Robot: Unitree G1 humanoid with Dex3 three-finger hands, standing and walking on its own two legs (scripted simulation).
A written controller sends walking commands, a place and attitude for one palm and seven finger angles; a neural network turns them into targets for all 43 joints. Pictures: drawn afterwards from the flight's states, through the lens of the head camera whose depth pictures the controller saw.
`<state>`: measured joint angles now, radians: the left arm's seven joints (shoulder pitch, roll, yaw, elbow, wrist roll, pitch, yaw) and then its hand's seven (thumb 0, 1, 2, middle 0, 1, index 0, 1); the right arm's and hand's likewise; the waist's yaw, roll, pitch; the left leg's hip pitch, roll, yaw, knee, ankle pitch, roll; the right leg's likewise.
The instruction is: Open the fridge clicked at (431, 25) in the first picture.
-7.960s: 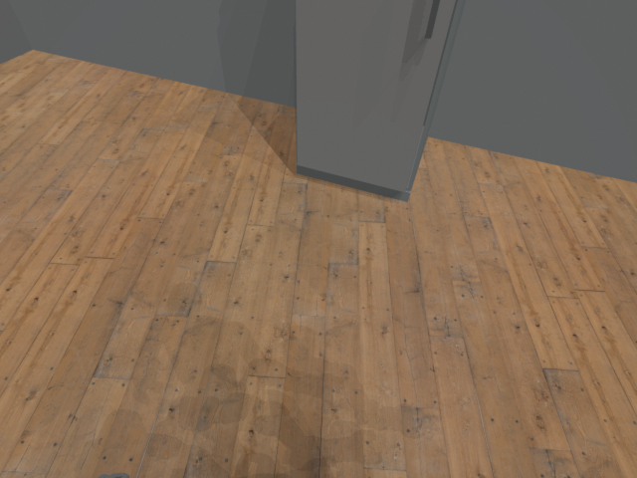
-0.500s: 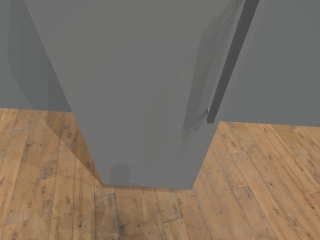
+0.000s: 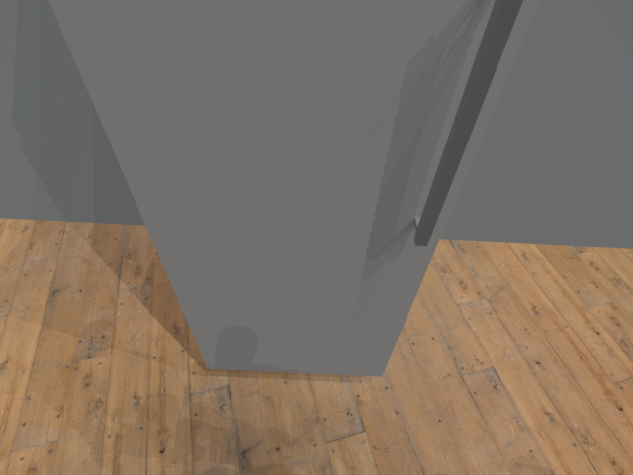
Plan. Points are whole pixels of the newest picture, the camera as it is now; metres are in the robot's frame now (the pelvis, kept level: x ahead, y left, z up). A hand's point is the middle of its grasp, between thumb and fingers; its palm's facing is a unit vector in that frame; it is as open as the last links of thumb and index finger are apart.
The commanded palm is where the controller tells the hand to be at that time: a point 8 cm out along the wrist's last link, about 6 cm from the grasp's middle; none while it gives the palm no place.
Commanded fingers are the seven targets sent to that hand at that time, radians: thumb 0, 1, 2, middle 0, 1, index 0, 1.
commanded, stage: look again from close up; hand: right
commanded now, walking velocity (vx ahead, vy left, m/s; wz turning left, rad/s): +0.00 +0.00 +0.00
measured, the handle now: (452, 138) +0.50 -0.14 +0.19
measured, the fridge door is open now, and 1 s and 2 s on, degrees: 0 0 0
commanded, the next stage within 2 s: raise the hand to about handle height in 0.50 s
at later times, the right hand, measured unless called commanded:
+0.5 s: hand out of the picture +0.04 -0.19 -0.17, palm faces +0.00 +0.97 -0.24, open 7.4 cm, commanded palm none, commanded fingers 0.00 -0.90 -0.90 0.20 0.30 0.20 0.30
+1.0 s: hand out of the picture +0.15 -0.21 -0.04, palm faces +0.02 +1.00 +0.01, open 8.4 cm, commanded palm +0.13 -0.27 -0.03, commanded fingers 0.00 -0.41 -0.69 0.23 0.62 0.23 0.62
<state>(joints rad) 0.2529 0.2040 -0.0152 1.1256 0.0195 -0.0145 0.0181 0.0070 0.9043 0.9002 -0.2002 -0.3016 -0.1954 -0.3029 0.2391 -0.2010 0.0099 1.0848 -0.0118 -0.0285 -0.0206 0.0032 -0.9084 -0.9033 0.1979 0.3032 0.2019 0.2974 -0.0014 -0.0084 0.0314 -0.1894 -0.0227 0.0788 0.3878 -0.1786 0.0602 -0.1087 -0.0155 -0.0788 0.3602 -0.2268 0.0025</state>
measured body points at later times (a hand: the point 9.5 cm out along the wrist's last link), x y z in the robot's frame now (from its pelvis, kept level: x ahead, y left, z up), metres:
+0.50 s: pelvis +0.00 +0.00 +0.00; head +0.01 +0.01 +0.45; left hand +0.02 +0.24 -0.16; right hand +0.04 -0.24 -0.15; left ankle +0.02 +0.08 -0.74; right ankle -0.02 -0.12 -0.74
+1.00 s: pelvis -0.02 -0.01 -0.07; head +0.02 -0.02 +0.38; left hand +0.23 +0.24 -0.09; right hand +0.15 -0.26 -0.04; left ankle +0.02 +0.08 -0.74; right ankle -0.02 -0.12 -0.74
